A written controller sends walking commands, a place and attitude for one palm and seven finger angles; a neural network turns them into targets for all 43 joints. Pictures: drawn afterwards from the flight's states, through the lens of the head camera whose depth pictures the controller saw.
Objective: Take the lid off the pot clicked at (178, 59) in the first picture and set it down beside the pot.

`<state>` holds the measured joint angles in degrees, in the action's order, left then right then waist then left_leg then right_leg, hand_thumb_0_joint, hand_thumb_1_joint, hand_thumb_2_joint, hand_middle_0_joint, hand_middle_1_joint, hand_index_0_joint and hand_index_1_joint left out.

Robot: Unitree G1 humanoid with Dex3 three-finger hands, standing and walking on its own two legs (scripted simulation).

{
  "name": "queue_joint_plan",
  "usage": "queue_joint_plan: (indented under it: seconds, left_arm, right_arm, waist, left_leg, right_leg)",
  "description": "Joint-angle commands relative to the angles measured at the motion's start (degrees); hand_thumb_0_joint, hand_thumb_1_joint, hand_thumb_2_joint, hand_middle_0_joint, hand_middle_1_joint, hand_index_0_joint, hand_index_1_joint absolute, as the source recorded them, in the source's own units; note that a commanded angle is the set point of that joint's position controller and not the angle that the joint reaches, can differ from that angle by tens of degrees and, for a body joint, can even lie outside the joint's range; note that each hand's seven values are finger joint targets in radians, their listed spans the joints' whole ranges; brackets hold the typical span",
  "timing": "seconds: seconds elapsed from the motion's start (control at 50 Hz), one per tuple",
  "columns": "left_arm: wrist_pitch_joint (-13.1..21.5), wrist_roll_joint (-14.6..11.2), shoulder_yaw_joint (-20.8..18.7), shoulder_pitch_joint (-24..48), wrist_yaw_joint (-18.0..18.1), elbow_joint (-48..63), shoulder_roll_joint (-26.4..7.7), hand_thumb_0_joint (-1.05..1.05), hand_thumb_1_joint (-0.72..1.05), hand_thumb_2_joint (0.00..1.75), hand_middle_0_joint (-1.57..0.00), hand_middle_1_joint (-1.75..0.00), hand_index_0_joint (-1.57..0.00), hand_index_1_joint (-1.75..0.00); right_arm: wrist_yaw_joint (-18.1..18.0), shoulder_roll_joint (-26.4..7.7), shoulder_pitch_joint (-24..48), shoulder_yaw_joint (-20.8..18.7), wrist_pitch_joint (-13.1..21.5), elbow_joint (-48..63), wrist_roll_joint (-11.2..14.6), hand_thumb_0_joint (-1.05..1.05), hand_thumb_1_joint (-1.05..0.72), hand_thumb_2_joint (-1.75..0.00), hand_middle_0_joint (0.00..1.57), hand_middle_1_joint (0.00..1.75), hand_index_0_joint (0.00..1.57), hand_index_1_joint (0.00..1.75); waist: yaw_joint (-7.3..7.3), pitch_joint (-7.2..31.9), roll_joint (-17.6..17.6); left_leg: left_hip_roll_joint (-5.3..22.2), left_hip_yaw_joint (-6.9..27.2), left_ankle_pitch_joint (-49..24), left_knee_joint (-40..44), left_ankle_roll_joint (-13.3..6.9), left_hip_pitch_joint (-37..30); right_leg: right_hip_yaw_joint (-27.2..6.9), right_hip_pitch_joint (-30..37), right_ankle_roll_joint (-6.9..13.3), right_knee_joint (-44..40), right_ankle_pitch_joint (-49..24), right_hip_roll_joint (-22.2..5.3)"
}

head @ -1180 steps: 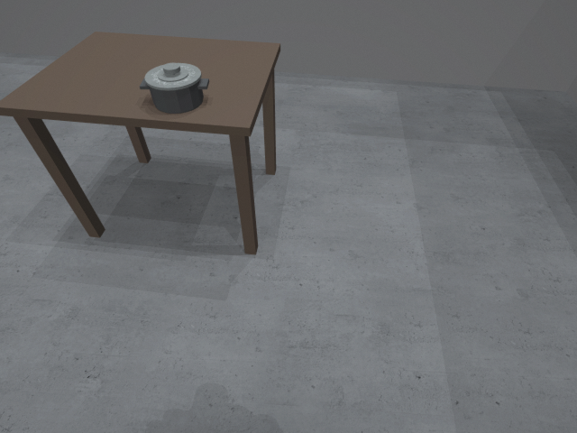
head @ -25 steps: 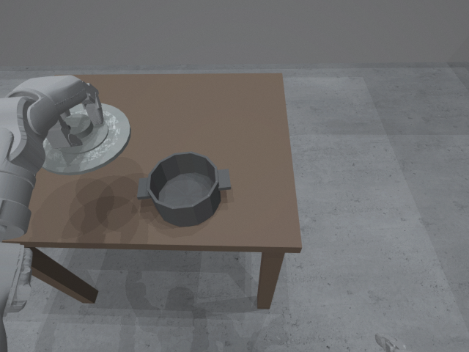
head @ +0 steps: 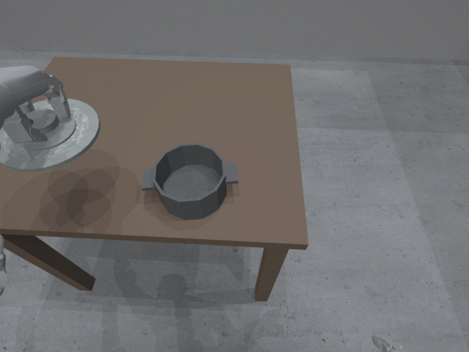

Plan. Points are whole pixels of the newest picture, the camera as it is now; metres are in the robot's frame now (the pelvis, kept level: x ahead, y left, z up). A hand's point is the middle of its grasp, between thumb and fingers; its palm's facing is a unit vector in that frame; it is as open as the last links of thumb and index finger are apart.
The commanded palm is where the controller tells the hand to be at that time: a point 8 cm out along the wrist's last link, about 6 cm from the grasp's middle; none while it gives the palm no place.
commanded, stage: move the lid sideways beside the pot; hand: left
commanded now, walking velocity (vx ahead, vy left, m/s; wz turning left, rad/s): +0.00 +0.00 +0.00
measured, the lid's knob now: (41, 121) +0.45 +0.33 +0.14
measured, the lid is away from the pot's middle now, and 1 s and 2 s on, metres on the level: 0.23 0.23 0.22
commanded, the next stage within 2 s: lower the lid onto the table in 0.12 s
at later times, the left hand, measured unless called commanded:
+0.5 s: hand (47, 119) +0.44 +0.31 +0.15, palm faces -0.37 -0.04 -0.93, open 7.7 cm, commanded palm +0.45 +0.32 +0.22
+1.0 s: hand (49, 138) +0.44 +0.33 +0.11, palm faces -0.42 -0.08 -0.90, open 7.7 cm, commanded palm +0.46 +0.34 +0.18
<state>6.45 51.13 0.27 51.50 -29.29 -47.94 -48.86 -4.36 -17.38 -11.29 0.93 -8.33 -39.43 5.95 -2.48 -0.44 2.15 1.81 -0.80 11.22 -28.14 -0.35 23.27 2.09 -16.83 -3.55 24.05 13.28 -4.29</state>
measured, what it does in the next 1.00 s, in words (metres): stands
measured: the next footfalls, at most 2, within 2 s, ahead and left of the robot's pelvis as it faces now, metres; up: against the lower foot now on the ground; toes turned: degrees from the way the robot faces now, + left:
none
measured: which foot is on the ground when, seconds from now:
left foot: down 0.00-1.00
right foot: down 0.00-1.00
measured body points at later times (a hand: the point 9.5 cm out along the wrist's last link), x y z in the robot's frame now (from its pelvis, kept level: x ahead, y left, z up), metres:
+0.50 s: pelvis +0.00 +0.00 +0.00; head +0.07 +0.00 +0.44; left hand +0.46 +0.31 +0.20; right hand +0.08 -0.28 -0.13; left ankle +0.03 +0.12 -0.74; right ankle -0.02 -0.17 -0.74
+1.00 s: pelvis +0.01 +0.00 -0.01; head +0.08 +0.00 +0.44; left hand +0.45 +0.33 +0.16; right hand +0.08 -0.30 -0.13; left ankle +0.03 +0.12 -0.74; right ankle -0.02 -0.17 -0.74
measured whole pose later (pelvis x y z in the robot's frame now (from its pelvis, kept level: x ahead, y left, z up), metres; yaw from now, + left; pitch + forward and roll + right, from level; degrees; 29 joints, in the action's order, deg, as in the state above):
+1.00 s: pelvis +0.01 +0.00 -0.01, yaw -1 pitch +9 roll -2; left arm 10.6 52.8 -2.6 48.6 -26.7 -52.3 -49.7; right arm -5.2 -18.1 -12.9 0.1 -8.8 -40.1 6.0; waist -4.1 0.5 1.4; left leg 3.0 -0.9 13.5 -32.0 0.1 27.8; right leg 1.6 -21.4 -3.3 27.3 15.0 -3.2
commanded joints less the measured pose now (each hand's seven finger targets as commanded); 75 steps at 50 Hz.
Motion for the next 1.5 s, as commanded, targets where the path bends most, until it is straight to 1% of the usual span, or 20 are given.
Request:
queue_joint_plan:
  seconds: [0.0, 0.04, 0.08, 0.16, 0.26, 0.4, 0.48, 0.58, 0.66, 0.72, 0.76, 0.8, 0.9, 0.98, 1.04, 1.16, 1.2, 1.34, 1.38, 1.48]
  left_arm:
    - [1.3, -0.1, -6.4, 32.2, 3.2, 13.6, -20.8, 0.00, 0.64, 0.97, -0.78, -1.04, -0.82, -1.06]
    - [1.3, -0.5, -4.9, 31.8, 2.8, 12.2, -18.8, 0.00, 0.64, 0.97, -0.78, -1.04, -0.82, -1.06]
    - [2.0, -1.2, -6.7, 31.7, 2.7, 14.8, -20.5, 0.00, 0.64, 0.97, -0.78, -1.04, -0.82, -1.06]
    - [1.9, -1.6, -5.8, 32.7, 2.4, 11.4, -19.9, 0.00, 0.64, 0.97, -0.78, -1.04, -0.82, -1.06]
    - [2.3, 0.3, -7.7, 32.3, 3.8, 11.6, -21.9, 0.00, 0.64, 0.97, -0.78, -1.04, -0.82, -1.06]
    - [1.4, 0.4, -6.4, 28.7, 4.4, 8.9, -18.7, 0.00, 0.64, 0.97, -0.78, -1.04, -0.82, -1.06]
    - [2.0, 1.2, -10.0, 29.3, 5.2, 10.0, -23.7, 0.00, 0.64, 0.97, -0.78, -1.04, -0.82, -1.06]
    - [3.1, 1.2, -10.2, 29.5, 5.8, 11.6, -23.7, 0.00, 0.64, 0.97, -0.78, -1.04, -0.82, -1.06]
    - [2.5, 0.7, -9.1, 26.0, 5.4, 5.2, -22.3, 0.00, 0.64, 0.97, -0.78, -1.04, -0.82, -1.06]
    - [3.0, 1.5, -10.1, 27.7, 5.8, 8.7, -24.5, 0.00, 0.64, 0.97, -0.78, -1.04, -0.82, -1.06]
    - [3.6, 1.4, -8.2, 28.5, 5.6, 10.9, -22.0, 0.00, 0.64, 0.97, -0.78, -1.04, -0.82, -1.06]
    - [3.9, 0.6, -7.9, 26.4, 5.4, 10.1, -20.9, 0.00, 0.64, 0.97, -0.78, -1.04, -0.82, -1.06]
    - [4.0, -0.1, -11.1, 24.3, 5.5, 6.2, -24.7, 0.00, 0.64, 0.97, -0.78, -1.04, -0.82, -1.06]
    - [5.2, 1.2, -11.5, 24.9, 6.4, 10.0, -25.4, 0.00, 0.64, 0.97, -0.78, -1.04, -0.82, -1.06]
    - [4.9, 0.8, -9.9, 24.5, 6.3, 7.7, -23.4, 0.00, 0.64, 0.97, -0.78, -1.04, -0.82, -1.06]
    - [5.7, 0.8, -12.8, 22.8, 6.7, 8.8, -25.8, 0.00, 0.64, 0.97, -0.78, -1.04, -0.82, -1.06]
    - [6.0, 0.5, -10.6, 22.9, 6.7, 9.2, -22.7, 0.00, 0.64, 0.97, -0.78, -1.04, -0.82, -1.06]
    - [5.6, 0.8, -7.6, 23.0, 7.3, 7.3, -19.6, 0.00, 0.64, 0.97, -0.78, -1.04, -0.82, -1.06]
    - [6.6, 1.2, -8.7, 25.0, 7.9, 11.8, -20.7, 0.00, 0.64, 0.97, -0.78, -1.04, -0.82, -1.06]
    - [7.0, 1.0, -11.4, 24.0, 9.3, 9.6, -23.2, 0.00, 0.64, 0.97, -0.78, -1.04, -0.82, -1.06]
  right_arm:
    - [-0.9, -9.7, -0.8, -3.2, 1.9, 4.8, -0.5, 0.00, -0.90, -0.90, 0.20, 0.30, 0.20, 0.30]
    - [-1.0, -9.5, -1.3, -3.2, 2.1, 4.5, -0.5, 0.00, -0.90, -0.90, 0.20, 0.30, 0.20, 0.30]
    - [-1.0, -9.7, -1.2, -3.5, 2.5, 4.9, -0.7, 0.00, -0.90, -0.90, 0.20, 0.30, 0.20, 0.30]
    - [-1.2, -10.0, -2.3, -3.3, 2.3, 3.8, -0.5, 0.00, -0.90, -0.90, 0.20, 0.30, 0.20, 0.30]
    - [-1.0, -10.0, -2.6, -3.3, 2.4, 4.0, -0.6, 0.00, -0.90, -0.90, 0.20, 0.30, 0.20, 0.30]
    - [0.0, -9.6, -2.7, -3.7, 1.4, 4.9, -0.5, 0.00, -0.90, -0.90, 0.20, 0.30, 0.20, 0.30]
    - [-0.4, -10.3, -2.9, -3.6, 1.3, 5.2, -0.6, 0.00, -0.90, -0.90, 0.20, 0.30, 0.20, 0.30]
    - [-0.8, -9.9, -2.8, -3.7, 1.7, 5.5, -0.7, 0.00, -0.90, -0.90, 0.20, 0.30, 0.20, 0.30]
    - [-1.0, -10.0, -3.7, -3.6, 1.2, 4.5, -0.3, 0.00, -0.90, -0.90, 0.20, 0.30, 0.20, 0.30]
    - [-1.0, -10.3, -3.6, -3.8, 1.0, 4.6, -0.4, 0.00, -0.90, -0.90, 0.20, 0.30, 0.20, 0.30]
    - [-1.2, -9.9, -3.3, -3.9, 1.3, 4.6, -0.4, 0.00, -0.90, -0.90, 0.20, 0.30, 0.20, 0.30]
    - [-1.2, -9.9, -3.6, -4.0, 1.4, 4.2, -0.7, 0.00, -0.90, -0.90, 0.20, 0.30, 0.20, 0.30]
    - [-1.6, -10.6, -4.3, -3.8, 1.0, 3.4, -0.3, 0.00, -0.90, -0.90, 0.20, 0.30, 0.20, 0.30]
    - [-1.7, -10.3, -3.9, -3.8, 1.5, 4.0, -0.4, 0.00, -0.90, -0.90, 0.20, 0.30, 0.20, 0.30]
    - [-1.8, -10.3, -4.3, -3.9, 1.3, 3.4, -0.4, 0.00, -0.90, -0.90, 0.20, 0.30, 0.20, 0.30]
    - [-1.9, -10.5, -5.1, -4.2, 1.2, 3.6, -0.7, 0.00, -0.90, -0.90, 0.20, 0.30, 0.20, 0.30]
    - [-1.7, -10.3, -4.8, -4.3, 1.3, 3.3, -0.9, 0.00, -0.90, -0.90, 0.20, 0.30, 0.20, 0.30]
    - [-1.9, -10.2, -5.6, -4.3, 1.1, 3.3, -0.7, 0.00, -0.90, -0.90, 0.20, 0.30, 0.20, 0.30]
    - [-2.1, -10.2, -5.3, -4.5, 1.6, 3.6, -1.0, 0.00, -0.90, -0.90, 0.20, 0.30, 0.20, 0.30]
    - [-2.6, -10.4, -6.1, -4.3, 2.1, 3.4, -1.0, 0.00, -0.90, -0.90, 0.20, 0.30, 0.20, 0.30]
  waist:
    - [-0.84, 25.7, 7.3]
    - [-1.18, 24.3, 6.5]
    - [-0.51, 26.8, 7.6]
    - [-1.34, 24.4, 4.8]
    - [-0.54, 25.7, 7.1]
    - [-0.80, 23.7, 6.0]
    - [-0.13, 26.7, 3.2]
    - [-0.38, 28.4, 6.5]
    - [-1.21, 23.2, 2.5]
    - [-0.89, 26.2, 5.8]
    - [-1.13, 27.1, 7.4]
    - [-1.44, 27.1, 6.8]
    - [-1.58, 26.0, 3.9]
    - [-0.91, 27.7, 7.7]
    - [-1.80, 26.1, 7.2]
    - [-1.27, 29.0, 6.9]
    - [-1.68, 27.8, 8.5]
    - [-2.37, 25.4, 6.8]
    - [-1.84, 28.3, 9.3]
    - [-1.58, 28.4, 7.6]
  left_leg:
    - [-1.6, -0.3, -16.8, 0.7, -3.7, -20.4]
    - [-1.5, -0.2, -15.1, 0.8, -3.7, -20.5]
    - [-1.4, 0.1, -17.5, 0.4, -3.8, -21.8]
    - [-1.6, -0.3, -13.7, 0.9, -3.9, -19.5]
    - [-1.5, 0.2, -15.9, 0.7, -3.6, -19.9]
    - [-1.6, 0.0, -15.8, 0.9, -3.5, -18.6]
    - [-1.8, -0.3, -15.5, 0.6, -3.9, -17.8]
    - [-1.7, -0.3, -18.8, -0.4, -3.9, -19.4]
    - [-2.0, -1.3, -13.1, -0.5, -4.1, -15.2]
    - [-2.1, -1.3, -15.0, -1.3, -4.0, -16.5]
    - [-1.9, -1.2, -16.9, -1.9, -4.1, -18.2]
    - [-1.8, -1.0, -19.3, -2.9, -4.2, -18.8]
    - [-2.0, -1.7, -17.4, -3.7, -4.5, -15.1]
    - [-1.8, -1.0, -20.2, -4.0, -4.2, -16.5]
    - [-1.7, -1.4, -17.2, -4.3, -4.1, -15.6]
    - [-1.8, -0.8, -19.7, -5.2, -4.1, -16.6]
    - [-1.5, -0.7, -20.9, -5.3, -3.8, -17.5]
    - [-1.5, -0.9, -14.7, -4.6, -3.7, -15.7]
    - [-1.1, -0.3, -17.8, -4.5, -3.6, -18.6]
    - [-1.2, -0.3, -14.8, -4.1, -3.6, -16.7]
  right_leg:
    - [3.3, 0.3, 4.7, -1.1, -14.2, 4.3]
    - [3.5, -1.1, 4.7, -1.7, -12.4, 4.5]
    - [3.3, -0.4, 4.8, -1.3, -13.4, 4.4]
    - [3.6, -0.9, 4.6, -1.7, -12.4, 4.5]
    - [3.6, -0.6, 5.0, -1.0, -12.7, 4.5]
    - [3.4, -1.3, 4.9, -1.2, -12.2, 4.8]
    - [2.9, 1.3, 5.0, -0.3, -14.6, 4.6]
    - [2.8, 0.7, 4.9, 0.1, -16.3, 4.6]
    - [2.9, -0.4, 4.5, -0.1, -14.4, 4.8]
    - [2.6, -0.1, 4.6, 0.8, -15.7, 4.8]
    - [2.7, -1.1, 4.7, 0.9, -16.4, 4.8]
    - [2.7, -1.8, 4.5, 1.0, -17.2, 5.1]
    - [2.5, -0.9, 4.3, 2.1, -18.7, 4.9]
    - [2.6, -1.7, 4.7, 2.7, -18.5, 5.1]
    - [2.8, -3.3, 4.5, 2.5, -16.3, 5.1]
    - [3.0, -3.5, 4.6, 3.5, -17.0, 5.3]
    - [3.2, -5.7, 4.6, 3.3, -15.7, 5.4]
    - [3.2, -8.2, 4.8, 2.9, -11.0, 5.6]
    - [3.2, -8.5, 5.1, 3.1, -11.3, 5.5]
    - [3.1, -7.5, 5.1, 3.4, -10.7, 5.4]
